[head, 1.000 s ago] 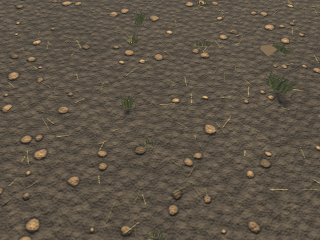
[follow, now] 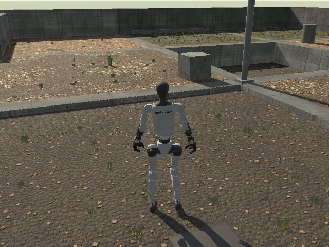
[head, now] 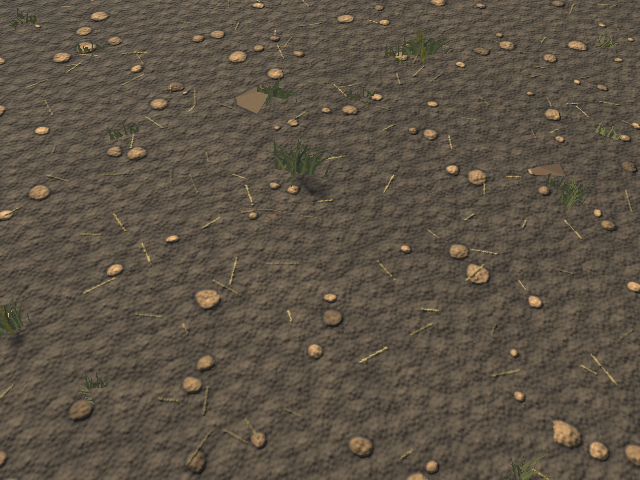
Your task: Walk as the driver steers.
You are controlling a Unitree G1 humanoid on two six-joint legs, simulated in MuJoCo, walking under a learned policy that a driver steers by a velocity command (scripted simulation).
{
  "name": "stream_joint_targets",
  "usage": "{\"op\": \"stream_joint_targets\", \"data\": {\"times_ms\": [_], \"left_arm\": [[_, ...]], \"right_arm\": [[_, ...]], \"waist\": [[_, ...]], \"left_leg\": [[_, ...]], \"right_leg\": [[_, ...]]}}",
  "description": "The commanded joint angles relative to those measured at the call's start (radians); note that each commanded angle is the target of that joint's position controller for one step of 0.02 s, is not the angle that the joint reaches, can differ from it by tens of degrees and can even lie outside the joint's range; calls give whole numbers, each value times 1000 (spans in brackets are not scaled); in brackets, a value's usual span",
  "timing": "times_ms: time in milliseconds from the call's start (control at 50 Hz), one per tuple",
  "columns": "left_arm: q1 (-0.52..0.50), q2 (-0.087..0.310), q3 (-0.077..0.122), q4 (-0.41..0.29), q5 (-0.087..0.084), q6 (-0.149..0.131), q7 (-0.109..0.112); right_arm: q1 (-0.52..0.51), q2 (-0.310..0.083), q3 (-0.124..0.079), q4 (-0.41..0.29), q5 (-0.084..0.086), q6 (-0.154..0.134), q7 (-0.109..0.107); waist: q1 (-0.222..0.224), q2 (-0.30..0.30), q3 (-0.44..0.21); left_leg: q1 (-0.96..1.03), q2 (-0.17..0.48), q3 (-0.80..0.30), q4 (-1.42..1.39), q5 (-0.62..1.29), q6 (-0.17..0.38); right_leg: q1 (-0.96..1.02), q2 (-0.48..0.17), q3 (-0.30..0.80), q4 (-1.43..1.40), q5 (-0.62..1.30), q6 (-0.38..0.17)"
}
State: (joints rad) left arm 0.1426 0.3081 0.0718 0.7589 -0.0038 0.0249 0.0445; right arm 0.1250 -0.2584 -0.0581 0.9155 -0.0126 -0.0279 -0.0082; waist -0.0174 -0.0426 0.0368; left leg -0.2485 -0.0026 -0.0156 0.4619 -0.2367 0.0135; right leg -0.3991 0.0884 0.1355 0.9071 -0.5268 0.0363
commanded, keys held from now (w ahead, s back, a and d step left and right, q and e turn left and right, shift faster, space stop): no key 0.10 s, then w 0.90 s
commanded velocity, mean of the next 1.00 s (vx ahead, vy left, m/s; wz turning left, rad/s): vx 0.33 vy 0.00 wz -0.04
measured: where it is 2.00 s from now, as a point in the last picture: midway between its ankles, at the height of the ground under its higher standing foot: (278, 287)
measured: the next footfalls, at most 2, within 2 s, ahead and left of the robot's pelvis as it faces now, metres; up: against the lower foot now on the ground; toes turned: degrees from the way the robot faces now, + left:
right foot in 0.18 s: +0.02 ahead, -0.14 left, +0.00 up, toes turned +3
left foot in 0.50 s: +0.16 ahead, +0.13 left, +0.00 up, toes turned +2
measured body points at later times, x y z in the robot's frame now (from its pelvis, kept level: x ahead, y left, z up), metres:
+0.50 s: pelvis +0.08 +0.02 -0.01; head +0.09 +0.03 +0.44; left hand +0.07 +0.30 -0.14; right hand +0.24 -0.26 -0.11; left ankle +0.12 +0.12 -0.74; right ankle -0.02 -0.14 -0.74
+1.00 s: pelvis +0.33 +0.01 -0.02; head +0.36 +0.01 +0.43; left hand +0.58 +0.23 -0.09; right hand +0.26 -0.27 -0.15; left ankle +0.12 +0.13 -0.74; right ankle +0.48 -0.10 -0.74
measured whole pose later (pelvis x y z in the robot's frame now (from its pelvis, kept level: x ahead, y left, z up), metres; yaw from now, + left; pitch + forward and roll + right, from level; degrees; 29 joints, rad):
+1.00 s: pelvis +0.33 +0.01 -0.02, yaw +0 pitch +2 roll +1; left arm -0.02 0.25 0.03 0.71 -0.02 -0.10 -0.05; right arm 0.43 -0.29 -0.05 0.99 0.01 -0.05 -0.01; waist -0.09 -0.02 0.04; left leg 0.15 -0.01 0.03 0.29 -0.45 0.01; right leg -0.52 -0.01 -0.04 0.48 -0.01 -0.07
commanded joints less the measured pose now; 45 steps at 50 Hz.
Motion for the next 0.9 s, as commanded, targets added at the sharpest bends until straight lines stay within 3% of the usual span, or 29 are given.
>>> {"op": "stream_joint_targets", "data": {"times_ms": [20,60,100,140,160,180,200,220,240,260,280,340,400,440,480,500,520,540,560,580,600,640,720,800,860,900], "left_arm": [[51,83,31,-26,-3,4,7],[31,31,10,-22,-3,-1,1],[7,28,7,-13,-10,-7,-3],[62,34,11,25,-14,-5,-10],[58,55,15,31,-9,-2,-11],[74,89,21,28,-4,-3,-7],[105,148,35,43,-1,-4,-8],[154,156,42,58,0,-12,-17],[186,163,42,62,4,-28,-22],[195,166,41,70,6,-47,-21],[200,150,37,74,7,-68,-19],[186,118,30,71,-15,-93,-18],[169,135,37,67,-16,-86,-26],[163,142,40,67,-22,-81,-33],[160,116,29,68,-17,-84,-34],[153,79,16,66,-11,-89,-35],[142,-1,-7,30,3,-99,-32],[160,6,-3,-6,-22,-118,-20],[156,83,14,-2,-47,-128,-21],[124,106,19,-2,-51,-132,-26],[119,92,19,9,-39,-131,-26],[117,70,22,14,-17,-121,-32],[36,38,15,-16,-2,-110,-38],[-117,-6,-10,-66,-11,-120,-56],[-205,-6,-18,-97,-18,-125,-76],[-237,8,-17,-118,-20,-129,-89]], "right_arm": [[-83,-140,-19,-55,15,-11,-8],[-77,-136,-17,-38,12,3,-11],[-32,-156,-19,-19,10,14,-13],[-18,-155,-14,-8,24,19,-10],[2,-152,-12,-3,27,15,-7],[3,-146,-8,-6,20,9,-1],[-7,-112,-2,-20,14,-2,5],[-73,-96,3,-39,20,-13,5],[-124,-101,0,-61,35,-25,5],[-155,-114,-6,-77,47,-36,4],[-153,-133,-15,-83,54,-45,6],[-131,-115,-15,-77,51,-75,31],[-133,-75,0,-68,35,-77,54],[-63,-94,-5,-39,40,-67,57],[76,-131,-24,10,45,-55,45],[181,-166,-40,33,48,-54,35],[291,-270,-61,44,32,-54,23],[335,-307,-63,57,22,-64,37],[231,-243,-40,32,24,-75,41],[166,-185,-25,10,23,-81,42],[116,-165,-17,-5,14,-84,44],[89,-140,-7,-15,6,-81,41],[156,-161,-9,3,13,-79,21],[209,-174,-9,12,21,-69,6],[275,-177,-11,32,29,-59,3],[293,-180,-15,38,33,-49,2]], "waist": [[40,177,-76],[26,205,-86],[-4,219,-98],[24,202,-104],[16,187,-96],[16,145,-96],[4,22,-78],[50,-78,-32],[80,-157,39],[89,-190,106],[86,-202,129],[65,-108,81],[57,-116,31],[17,-109,17],[-51,-79,-9],[-106,-29,-47],[-130,230,-106],[-117,375,-157],[-75,252,-58],[-55,207,15],[-29,155,36],[0,145,38],[-11,96,40],[-54,103,59],[-77,93,84],[-69,97,88]], "left_leg": [[107,243,-212,-132,427,200],[107,192,-143,-117,441,177],[125,195,-149,-99,464,181],[75,168,-142,-113,162,151],[20,151,-150,-125,-10,119],[-57,133,-144,-106,-168,87],[-129,43,-41,-34,-296,46],[-168,-25,60,107,-304,4],[-257,-44,92,240,-251,-5],[-325,-11,47,337,-262,12],[-408,25,4,430,-305,28],[-459,86,-9,374,-205,62],[-205,36,72,201,-82,34],[-13,3,103,109,51,18],[185,-22,108,84,48,24],[312,24,39,45,12,52],[444,262,-317,-98,-132,145],[479,405,-742,-289,-378,281],[398,413,-707,-303,-495,274],[320,363,-575,-303,-442,234],[260,316,-470,-307,-329,207],[183,249,-311,-328,-123,177],[193,215,-161,-358,184,195],[158,178,-55,-376,245,175],[216,212,-49,-364,251,179],[295,245,-50,-327,310,171]], "right_leg": [[-38,-62,10,65,23,47],[48,-89,-69,-122,63,57],[121,-86,-106,-281,129,53],[261,-65,-151,-521,301,18],[324,-63,-148,-533,308,-6],[377,-116,-91,-485,274,-43],[350,-165,-14,-479,87,-111],[280,-224,109,-588,-152,-182],[271,-326,284,-719,-271,-239],[253,-388,385,-772,-248,-276],[292,-415,416,-782,-165,-292],[409,-375,282,-756,57,-243],[282,-293,114,-741,185,-215],[169,-284,76,-713,183,-206],[64,-263,46,-614,209,-174],[2,-218,-12,-443,281,-136],[-165,-115,-132,-51,172,-58],[-330,-34,-69,202,-59,-42],[-418,-120,-14,315,-1,-67],[-431,-165,-33,316,98,-93],[-405,-199,-48,287,184,-99],[-325,-238,-55,199,287,-92],[-347,-230,-99,22,433,-37],[-258,-186,-152,-252,610,-23],[-246,-162,-156,-349,641,-36],[-260,-155,-146,-390,601,-62]]}}
Velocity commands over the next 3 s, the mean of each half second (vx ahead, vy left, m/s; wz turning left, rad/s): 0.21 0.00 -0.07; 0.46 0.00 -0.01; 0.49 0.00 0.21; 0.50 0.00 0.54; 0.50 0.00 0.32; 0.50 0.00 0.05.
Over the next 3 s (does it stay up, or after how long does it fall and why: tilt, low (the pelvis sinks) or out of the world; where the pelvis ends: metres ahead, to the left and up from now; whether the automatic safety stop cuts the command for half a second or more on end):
stays up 1.36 0.37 -0.01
